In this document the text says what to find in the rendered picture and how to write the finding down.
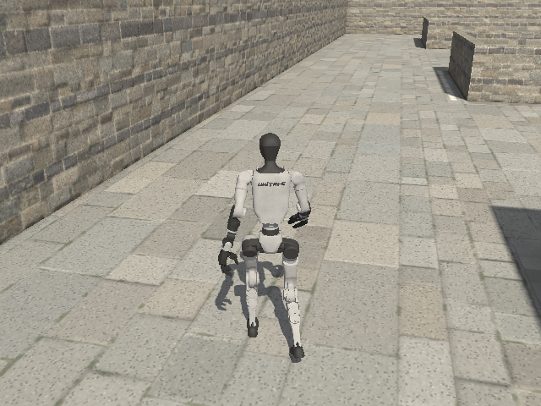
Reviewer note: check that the right robot thigh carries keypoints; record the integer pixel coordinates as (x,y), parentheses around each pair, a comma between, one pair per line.
(290,253)

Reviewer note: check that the left robot upper arm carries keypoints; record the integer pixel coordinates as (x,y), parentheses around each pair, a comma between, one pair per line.
(241,190)

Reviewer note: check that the right robot forearm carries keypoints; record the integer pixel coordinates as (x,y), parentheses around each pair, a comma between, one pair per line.
(304,216)

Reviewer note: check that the left robot forearm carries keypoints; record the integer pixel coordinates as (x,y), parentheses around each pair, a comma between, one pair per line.
(231,231)

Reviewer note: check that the robot right shin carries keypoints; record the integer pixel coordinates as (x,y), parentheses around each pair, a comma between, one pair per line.
(293,316)

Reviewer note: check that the right robot hand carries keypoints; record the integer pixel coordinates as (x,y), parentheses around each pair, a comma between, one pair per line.
(296,218)

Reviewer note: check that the right robot upper arm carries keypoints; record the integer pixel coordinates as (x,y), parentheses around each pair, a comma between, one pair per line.
(300,190)

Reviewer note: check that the left robot hand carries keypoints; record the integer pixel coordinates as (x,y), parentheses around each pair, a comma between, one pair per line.
(222,258)

